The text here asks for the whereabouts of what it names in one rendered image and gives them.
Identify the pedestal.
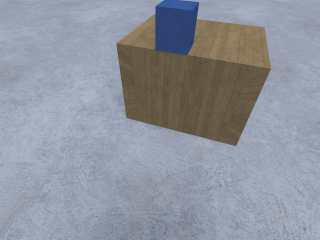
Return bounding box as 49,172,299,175
116,14,271,146

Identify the carton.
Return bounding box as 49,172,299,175
155,0,199,55

